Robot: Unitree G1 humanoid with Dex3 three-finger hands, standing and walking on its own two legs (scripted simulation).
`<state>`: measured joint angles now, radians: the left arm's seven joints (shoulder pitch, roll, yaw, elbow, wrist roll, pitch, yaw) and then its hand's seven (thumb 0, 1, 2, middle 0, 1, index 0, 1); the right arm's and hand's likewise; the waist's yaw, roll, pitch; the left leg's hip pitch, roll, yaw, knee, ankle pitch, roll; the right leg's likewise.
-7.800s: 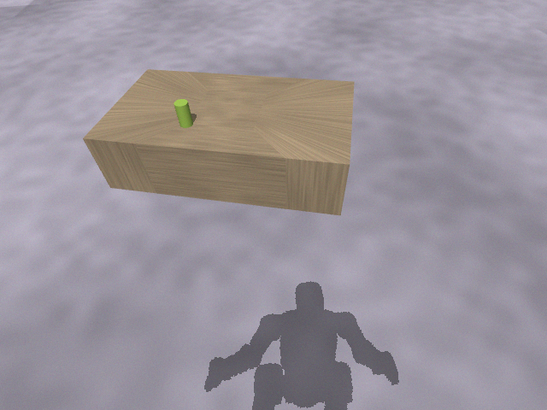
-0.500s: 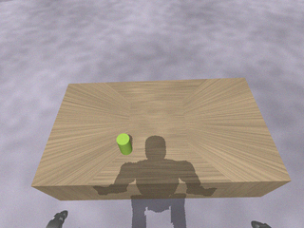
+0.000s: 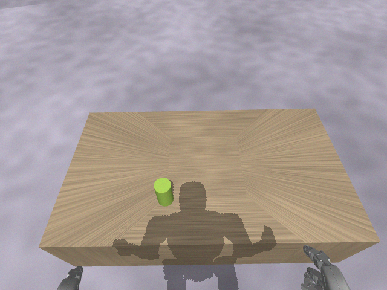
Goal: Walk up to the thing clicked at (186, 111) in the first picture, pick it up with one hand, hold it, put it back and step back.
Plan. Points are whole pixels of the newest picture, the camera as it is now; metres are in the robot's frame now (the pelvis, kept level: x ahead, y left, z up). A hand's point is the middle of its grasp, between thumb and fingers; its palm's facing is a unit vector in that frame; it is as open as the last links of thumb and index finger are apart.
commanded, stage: go down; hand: left
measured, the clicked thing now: (164, 192) +0.52 +0.14 -0.37
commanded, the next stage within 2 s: none
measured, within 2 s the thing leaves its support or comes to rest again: neither
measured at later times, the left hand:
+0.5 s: hand out of the picture +0.14 +0.24 -0.12, palm faces +0.05 -0.94 -0.33, open 17.0 cm
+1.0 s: hand (82, 234) +0.28 +0.28 -0.08, palm faces +0.15 -0.96 -0.23, open 17.2 cm
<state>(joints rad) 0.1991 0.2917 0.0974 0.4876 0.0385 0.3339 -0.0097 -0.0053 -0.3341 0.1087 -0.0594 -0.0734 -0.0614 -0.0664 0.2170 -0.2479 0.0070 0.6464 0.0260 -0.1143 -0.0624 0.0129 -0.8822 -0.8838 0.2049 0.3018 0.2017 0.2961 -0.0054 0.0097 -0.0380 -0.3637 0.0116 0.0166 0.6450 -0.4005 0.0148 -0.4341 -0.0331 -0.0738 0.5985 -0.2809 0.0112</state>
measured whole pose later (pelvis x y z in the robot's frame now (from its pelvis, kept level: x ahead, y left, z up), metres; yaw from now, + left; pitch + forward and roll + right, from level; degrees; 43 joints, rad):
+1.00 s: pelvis -0.04 -0.01 -0.04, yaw +1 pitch +13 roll -2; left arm -0.21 0.50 0.30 0.62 -0.05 0.24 -0.18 -0.01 -0.50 0.13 -0.06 -0.09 -0.06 -0.09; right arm 0.26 -0.26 0.04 0.68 0.01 -0.27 -0.15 0.01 -0.86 -0.88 0.21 0.30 0.20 0.30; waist -0.06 0.00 -0.09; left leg -0.72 0.03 -0.04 1.00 -0.51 0.00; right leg -0.76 -0.03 -0.12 0.91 -0.38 -0.01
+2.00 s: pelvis -0.06 +0.01 -0.10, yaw -2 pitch +27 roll -5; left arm -0.84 0.84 0.59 1.28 -0.06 -0.32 -0.51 -0.02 -0.49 0.09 -0.05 -0.03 -0.04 -0.04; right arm 0.34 -0.30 0.11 0.67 -0.04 -0.15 -0.04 0.01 -0.88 -0.89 0.21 0.30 0.20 0.30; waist -0.17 -0.01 -0.08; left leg -1.19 0.03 -0.02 1.30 -0.58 0.03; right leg -1.22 -0.03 -0.09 1.16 -0.40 0.01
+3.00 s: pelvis -0.10 +0.00 -0.27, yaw -3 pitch +38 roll -7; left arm -1.12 0.85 0.58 1.38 -0.05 -0.55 -0.47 -0.02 -0.45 0.11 -0.01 -0.08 -0.01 -0.08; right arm 0.23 -0.29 0.19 0.62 -0.11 -0.12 0.02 0.00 -0.90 -0.89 0.20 0.30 0.20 0.30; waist -0.29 -0.03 -0.07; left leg -1.87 0.02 -0.05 1.93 -0.73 0.03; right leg -1.90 -0.07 -0.10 1.78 -0.53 0.00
